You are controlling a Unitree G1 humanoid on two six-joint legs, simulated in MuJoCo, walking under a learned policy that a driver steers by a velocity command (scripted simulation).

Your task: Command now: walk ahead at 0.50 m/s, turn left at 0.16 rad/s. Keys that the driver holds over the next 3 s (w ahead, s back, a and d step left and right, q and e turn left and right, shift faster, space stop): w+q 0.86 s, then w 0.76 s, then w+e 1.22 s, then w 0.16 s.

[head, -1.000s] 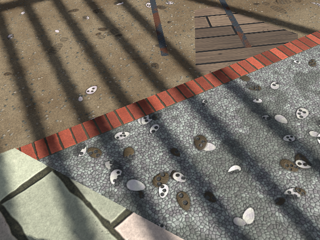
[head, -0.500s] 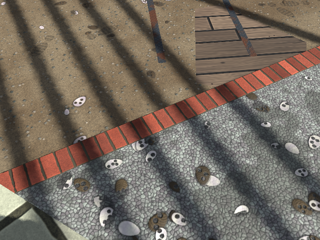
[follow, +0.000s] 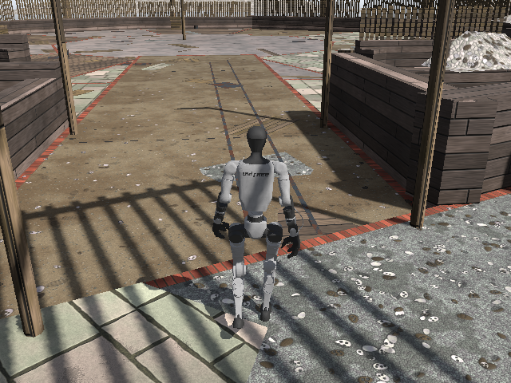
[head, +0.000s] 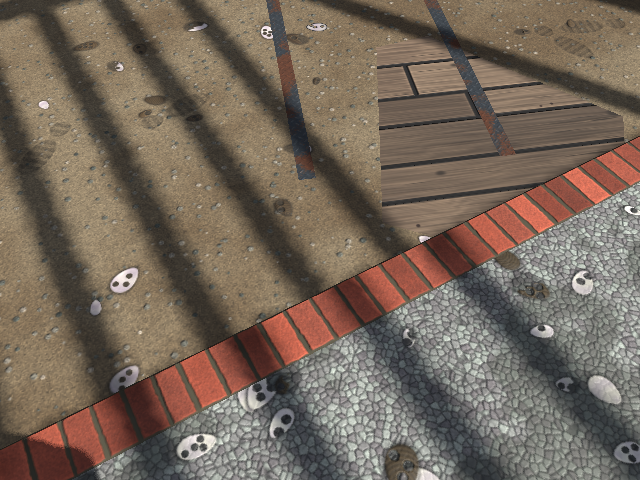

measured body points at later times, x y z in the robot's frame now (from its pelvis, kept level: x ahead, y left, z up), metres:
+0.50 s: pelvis +0.27 +0.05 -0.01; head +0.30 +0.06 +0.43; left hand +0.18 +0.28 -0.16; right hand +0.48 -0.15 -0.13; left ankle +0.34 +0.11 -0.73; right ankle +0.10 -0.08 -0.66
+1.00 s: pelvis +0.54 +0.12 -0.01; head +0.56 +0.14 +0.44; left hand +0.63 +0.42 -0.09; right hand +0.63 -0.16 -0.13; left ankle +0.34 +0.11 -0.72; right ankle +0.69 +0.10 -0.73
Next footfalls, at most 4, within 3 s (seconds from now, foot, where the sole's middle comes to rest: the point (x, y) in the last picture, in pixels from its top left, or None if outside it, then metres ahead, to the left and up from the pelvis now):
0.46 left None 0.37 0.12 -0.77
1.00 right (276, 363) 0.72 0.12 -0.77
1.68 left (110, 333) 0.89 0.56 -0.89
2.20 right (144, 244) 1.18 0.51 -0.89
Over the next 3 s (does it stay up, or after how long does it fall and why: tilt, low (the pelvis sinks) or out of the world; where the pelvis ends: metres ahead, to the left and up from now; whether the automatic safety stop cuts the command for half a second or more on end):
stays up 1.44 0.63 -0.10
